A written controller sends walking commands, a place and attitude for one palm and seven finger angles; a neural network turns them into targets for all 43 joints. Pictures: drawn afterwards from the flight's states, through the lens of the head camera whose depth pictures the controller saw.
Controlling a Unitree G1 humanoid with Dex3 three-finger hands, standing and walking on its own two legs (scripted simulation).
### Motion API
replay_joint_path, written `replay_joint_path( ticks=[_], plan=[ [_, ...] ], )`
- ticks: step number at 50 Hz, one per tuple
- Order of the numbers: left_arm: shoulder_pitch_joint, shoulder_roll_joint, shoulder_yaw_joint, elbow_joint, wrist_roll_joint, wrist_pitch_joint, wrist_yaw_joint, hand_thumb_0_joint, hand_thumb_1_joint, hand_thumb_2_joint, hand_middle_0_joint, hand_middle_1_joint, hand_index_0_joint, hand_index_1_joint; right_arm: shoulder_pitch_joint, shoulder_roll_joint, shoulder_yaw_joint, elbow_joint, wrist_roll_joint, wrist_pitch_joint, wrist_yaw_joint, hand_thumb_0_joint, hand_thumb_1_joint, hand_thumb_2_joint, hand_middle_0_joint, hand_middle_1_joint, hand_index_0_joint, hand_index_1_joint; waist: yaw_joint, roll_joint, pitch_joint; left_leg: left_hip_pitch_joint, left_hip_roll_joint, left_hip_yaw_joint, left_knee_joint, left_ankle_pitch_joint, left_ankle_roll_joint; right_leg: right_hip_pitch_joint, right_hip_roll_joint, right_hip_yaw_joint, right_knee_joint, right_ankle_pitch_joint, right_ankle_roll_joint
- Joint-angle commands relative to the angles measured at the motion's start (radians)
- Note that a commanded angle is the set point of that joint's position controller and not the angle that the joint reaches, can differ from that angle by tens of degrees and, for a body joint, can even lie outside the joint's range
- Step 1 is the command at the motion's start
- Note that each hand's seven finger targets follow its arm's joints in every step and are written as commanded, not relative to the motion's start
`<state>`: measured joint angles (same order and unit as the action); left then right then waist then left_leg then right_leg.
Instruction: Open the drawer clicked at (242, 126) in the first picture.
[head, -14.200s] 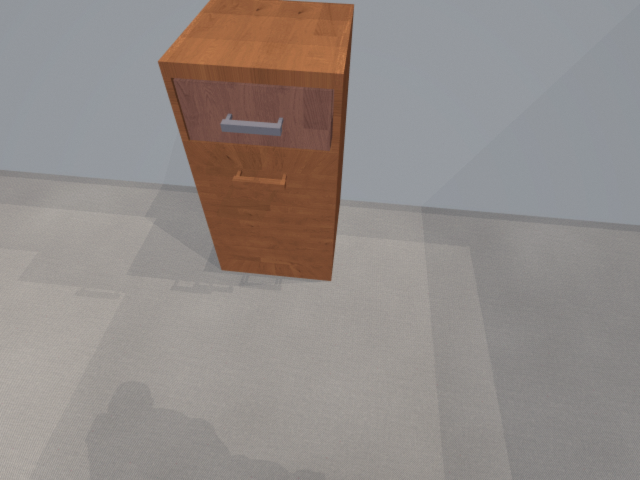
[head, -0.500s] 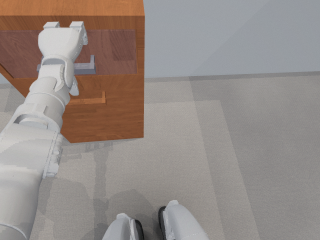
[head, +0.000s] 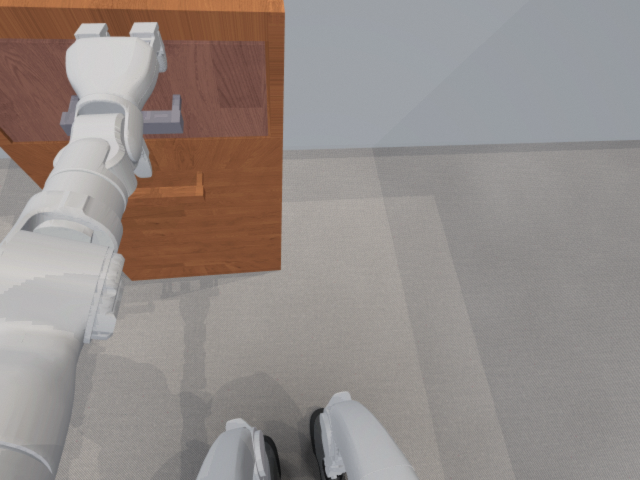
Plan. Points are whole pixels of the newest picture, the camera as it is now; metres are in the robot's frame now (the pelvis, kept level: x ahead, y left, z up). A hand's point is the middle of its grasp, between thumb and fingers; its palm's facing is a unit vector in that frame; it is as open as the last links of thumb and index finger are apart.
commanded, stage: lower the fingers behind the handle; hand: left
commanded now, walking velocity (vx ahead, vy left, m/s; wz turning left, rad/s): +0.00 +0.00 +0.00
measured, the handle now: (126, 112) +0.62 +0.17 +0.01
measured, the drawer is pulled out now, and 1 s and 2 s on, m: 0.00 0.00 0.00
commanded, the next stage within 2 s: close the thumb around the handle in 1.06 s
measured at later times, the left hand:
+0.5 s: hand (119, 148) +0.56 +0.18 +0.01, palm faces -0.15 +0.03 -0.99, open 13.8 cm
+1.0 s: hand (122, 150) +0.57 +0.18 -0.01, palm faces -0.04 -0.02 -1.00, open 13.6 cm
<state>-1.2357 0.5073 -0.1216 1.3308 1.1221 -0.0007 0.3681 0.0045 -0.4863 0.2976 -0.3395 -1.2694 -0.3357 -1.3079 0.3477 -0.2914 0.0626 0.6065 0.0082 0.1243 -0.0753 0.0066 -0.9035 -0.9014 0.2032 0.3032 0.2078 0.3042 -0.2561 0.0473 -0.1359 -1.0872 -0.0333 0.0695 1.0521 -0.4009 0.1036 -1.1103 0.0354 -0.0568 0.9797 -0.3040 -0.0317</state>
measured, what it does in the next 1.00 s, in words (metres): stands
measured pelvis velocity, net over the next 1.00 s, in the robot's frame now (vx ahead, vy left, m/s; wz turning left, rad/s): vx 0.01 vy -0.01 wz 0.01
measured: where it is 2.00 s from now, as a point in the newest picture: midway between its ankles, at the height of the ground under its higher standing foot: outside the picture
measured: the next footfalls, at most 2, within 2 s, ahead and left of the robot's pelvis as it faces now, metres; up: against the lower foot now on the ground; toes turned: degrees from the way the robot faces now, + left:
none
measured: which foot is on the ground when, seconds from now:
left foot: down 0.00-1.00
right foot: down 0.00-1.00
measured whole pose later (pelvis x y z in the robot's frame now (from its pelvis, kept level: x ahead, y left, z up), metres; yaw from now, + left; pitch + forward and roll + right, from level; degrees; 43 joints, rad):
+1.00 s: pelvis +0.01 -0.01 -0.03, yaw +0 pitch +29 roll -4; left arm -1.16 0.55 -0.09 1.30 1.13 0.01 0.35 0.00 -0.49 0.30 -0.33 -1.23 -0.34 -1.24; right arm 0.33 -0.25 0.05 0.64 -0.02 0.09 -0.02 0.00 -0.90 -0.90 0.20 0.30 0.21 0.30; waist -0.24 0.06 -0.16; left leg -1.26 -0.02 0.01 1.22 -0.48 0.08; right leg -1.25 0.05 -0.12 1.11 -0.37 -0.05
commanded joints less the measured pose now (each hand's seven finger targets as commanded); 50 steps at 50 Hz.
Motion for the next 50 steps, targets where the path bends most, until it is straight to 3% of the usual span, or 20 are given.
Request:
replay_joint_path(
  ticks=[1, 5, 7, 10, 19, 22, 24, 25, 26, 28, 29, 30, 31, 32, 33, 36, 40, 43, 49, 50],
  plan=[
    [-0.333, 0.320, 0.036, 0.002, 0.008, 0.108, -0.038, 0.000, -0.500, 0.300, -0.300, -1.200, -0.300, -1.200, 0.150, -0.189, -0.064, -0.043, -0.002, -0.013, -0.017, 0.000, -0.900, -0.900, 0.200, 0.300, 0.200, 0.300, -0.015, -0.026, -0.322, 0.135, 0.009, -0.118, -0.170, -0.130, -0.030, 0.212, 0.005, 0.050, -0.146, -0.181, 0.010],
    [-0.350, 0.320, 0.027, -0.007, 0.010, 0.112, -0.052, 0.000, -0.500, 0.300, -0.300, -1.200, -0.300, -1.200, 0.148, -0.186, -0.062, -0.045, -0.001, -0.013, -0.021, 0.000, -0.900, -0.900, 0.200, 0.300, 0.200, 0.300, -0.025, -0.036, -0.330, 0.113, 0.011, -0.118, -0.158, -0.134, -0.029, 0.211, 0.004, 0.051, -0.135, -0.185, 0.009],
    [-0.323, 0.337, 0.036, 0.002, 0.009, 0.115, -0.059, 0.000, -0.500, 0.300, -0.300, -1.200, -0.300, -1.200, 0.143, -0.190, -0.058, -0.050, 0.001, -0.012, -0.024, 0.000, -0.900, -0.900, 0.200, 0.300, 0.200, 0.300, -0.013, -0.042, -0.341, 0.095, 0.007, -0.114, -0.149, -0.142, -0.028, 0.218, 0.004, 0.053, -0.131, -0.198, 0.009],
    [-0.351, 0.315, 0.011, -0.021, 0.008, 0.110, -0.072, 0.000, -0.500, 0.300, -0.300, -1.200, -0.300, -1.200, 0.130, -0.184, -0.058, -0.054, 0.004, -0.015, -0.028, 0.000, -0.900, -0.900, 0.200, 0.300, 0.200, 0.300, -0.024, -0.022, -0.326, 0.090, 0.009, -0.116, -0.147, -0.165, -0.029, 0.187, 0.005, 0.052, -0.123, -0.215, 0.008],
    [-0.306, 0.330, 0.010, -0.031, -0.001, 0.094, -0.106, 0.000, -0.500, 0.300, -0.300, -1.200, -0.300, -1.200, 0.112, -0.186, -0.050, -0.065, 0.012, -0.021, -0.037, 0.000, -0.900, -0.900, 0.200, 0.300, 0.200, 0.300, -0.015, -0.033, -0.341, 0.049, 0.006, -0.114, -0.114, -0.173, -0.027, 0.173, 0.004, 0.056, -0.099, -0.241, 0.008],
    [-0.300, 0.332, 0.031, -0.036, -0.019, 0.050, -0.127, 0.000, -0.500, 0.300, -0.300, -1.200, -0.300, -1.200, 0.140, -0.187, -0.056, -0.058, 0.006, -0.034, -0.035, 0.000, -0.900, -0.900, 0.200, 0.300, 0.200, 0.300, -0.022, -0.028, -0.343, 0.032, 0.016, -0.127, -0.082, -0.170, -0.025, 0.137, 0.005, 0.052, -0.066, -0.225, 0.007],
    [-0.315, 0.323, 0.040, -0.060, -0.034, -0.012, -0.146, 0.000, -0.500, 0.300, -0.300, -1.200, -0.300, -1.200, 0.168, -0.184, -0.063, -0.051, -0.003, -0.055, -0.033, 0.000, -0.900, -0.900, 0.200, 0.300, 0.200, 0.300, -0.038, -0.020, -0.349, 0.007, 0.028, -0.140, -0.041, -0.169, -0.023, 0.093, 0.005, 0.054, -0.033, -0.211, 0.008],
    [-0.357, 0.320, 0.043, -0.119, -0.035, -0.059, -0.151, 0.000, -0.500, 0.300, -0.300, -1.200, -0.300, -1.200, 0.184, -0.178, -0.070, -0.045, -0.007, -0.065, -0.032, 0.000, -0.900, -0.900, 0.200, 0.300, 0.200, 0.300, -0.048, -0.017, -0.364, 0.010, 0.037, -0.156, -0.023, -0.167, -0.022, 0.062, 0.004, 0.053, -0.012, -0.200, 0.009],
    [-0.416, 0.335, 0.057, -0.220, -0.030, -0.114, -0.151, 0.000, -0.500, 0.300, -0.300, -1.200, -0.300, -1.200, 0.189, -0.178, -0.077, -0.040, -0.013, -0.078, -0.030, 0.000, -0.900, -0.900, 0.200, 0.300, 0.200, 0.300, -0.045, 0.045, -0.420, 0.030, 0.041, -0.167, -0.001, -0.157, -0.022, 0.040, 0.003, 0.060, 0.009, -0.187, 0.008],
    [-0.448, 0.401, 0.111, -0.343, -0.015, -0.188, -0.130, 0.000, -0.500, 0.300, -0.300, -1.200, -0.300, -1.200, 0.207, -0.178, -0.091, -0.029, -0.025, -0.094, -0.022, 0.000, -0.900, -0.900, 0.200, 0.300, 0.200, 0.300, -0.016, 0.145, -0.598, 0.128, 0.046, -0.202, 0.036, -0.072, -0.035, 0.024, 0.005, 0.054, 0.063, -0.139, 0.001],
    [-0.427, 0.373, 0.101, -0.339, -0.008, -0.191, -0.107, 0.000, -0.500, 0.300, -0.300, -1.200, -0.300, -1.200, 0.219, -0.174, -0.100, -0.014, -0.030, -0.095, -0.014, 0.000, -0.900, -0.900, 0.200, 0.300, 0.200, 0.300, -0.017, 0.171, -0.638, 0.186, 0.047, -0.222, 0.047, -0.021, -0.046, -0.010, 0.010, 0.044, 0.079, -0.118, -0.002],
    [-0.378, 0.317, 0.080, -0.283, -0.008, -0.172, -0.093, 0.000, -0.500, 0.300, -0.300, -1.200, -0.300, -1.200, 0.232, -0.173, -0.109, 0.002, -0.033, -0.094, -0.004, 0.000, -0.900, -0.900, 0.200, 0.300, 0.200, 0.300, -0.026, 0.170, -0.619, 0.238, 0.057, -0.255, 0.046, 0.017, -0.061, -0.067, 0.012, 0.029, 0.087, -0.102, -0.003],
    [-0.337, 0.256, 0.058, -0.233, -0.019, -0.153, -0.078, 0.000, -0.500, 0.300, -0.300, -1.200, -0.300, -1.200, 0.240, -0.171, -0.109, 0.016, -0.033, -0.090, 0.003, 0.000, -0.900, -0.900, 0.200, 0.300, 0.200, 0.300, -0.038, 0.121, -0.529, 0.221, 0.065, -0.272, 0.043, 0.009, -0.065, -0.111, 0.014, 0.018, 0.083, -0.104, 0.000],
    [-0.325, 0.251, 0.069, -0.204, -0.030, -0.138, -0.061, 0.000, -0.500, 0.300, -0.300, -1.200, -0.300, -1.200, 0.242, -0.175, -0.108, 0.027, -0.033, -0.085, 0.009, 0.000, -0.900, -0.900, 0.200, 0.300, 0.200, 0.300, -0.045, 0.080, -0.468, 0.186, 0.067, -0.272, 0.036, -0.021, -0.062, -0.126, 0.014, 0.015, 0.076, -0.117, 0.003],
    [-0.356, 0.252, 0.068, -0.221, -0.041, -0.125, -0.043, 0.000, -0.500, 0.300, -0.300, -1.200, -0.300, -1.200, 0.243, -0.178, -0.107, 0.034, -0.035, -0.081, 0.015, 0.000, -0.900, -0.900, 0.200, 0.300, 0.200, 0.300, -0.053, 0.087, -0.464, 0.170, 0.063, -0.261, 0.036, -0.032, -0.057, -0.120, 0.012, 0.017, 0.071, -0.118, 0.005],
    [-0.444, 0.313, 0.099, -0.261, -0.026, -0.068, 0.011, 0.000, -0.500, 0.300, -0.300, -1.200, -0.300, -1.200, 0.261, -0.179, -0.111, 0.048, -0.037, -0.064, 0.034, 0.000, -0.900, -0.900, 0.200, 0.300, 0.200, 0.300, -0.038, 0.182, -0.581, 0.227, 0.049, -0.247, 0.044, 0.057, -0.069, -0.079, 0.018, 0.014, 0.072, -0.077, -0.004],
    [-0.443, 0.301, 0.089, -0.212, -0.005, 0.023, 0.032, 0.000, -0.500, 0.300, -0.300, -1.200, -0.300, -1.200, 0.257, -0.173, -0.104, 0.054, -0.034, -0.037, 0.044, 0.000, -0.900, -0.900, 0.200, 0.300, 0.200, 0.300, -0.043, 0.153, -0.540, 0.268, 0.049, -0.234, 0.020, 0.119, -0.073, -0.036, 0.025, 0.002, 0.035, -0.046, -0.003],
    [-0.452, 0.266, 0.046, -0.202, 0.012, 0.061, 0.023, 0.000, -0.500, 0.300, -0.300, -1.200, -0.300, -1.200, 0.239, -0.165, -0.099, 0.045, -0.031, -0.027, 0.047, 0.000, -0.900, -0.900, 0.200, 0.300, 0.200, 0.300, -0.047, 0.180, -0.525, 0.257, 0.039, -0.209, 0.009, 0.085, -0.061, -0.006, 0.028, 0.009, 0.007, -0.058, -0.003],
    [-0.377, 0.331, 0.077, -0.165, 0.008, 0.040, -0.034, 0.000, -0.500, 0.300, -0.300, -1.200, -0.300, -1.200, 0.210, -0.157, -0.079, 0.021, -0.028, -0.030, 0.029, 0.000, -0.900, -0.900, 0.200, 0.300, 0.200, 0.300, -0.032, 0.097, -0.441, 0.105, 0.023, -0.144, -0.006, 0.002, -0.032, 0.144, 0.028, 0.037, -0.036, -0.084, -0.001],
    [-0.374, 0.302, 0.059, -0.168, 0.003, 0.023, -0.046, 0.000, -0.500, 0.300, -0.300, -1.200, -0.300, -1.200, 0.205, -0.153, -0.081, 0.017, -0.027, -0.034, 0.027, 0.000, -0.900, -0.900, 0.200, 0.300, 0.200, 0.300, -0.039, 0.088, -0.438, 0.100, 0.024, -0.144, -0.005, -0.001, -0.031, 0.144, 0.026, 0.041, -0.037, -0.082, -0.002]
  ],
)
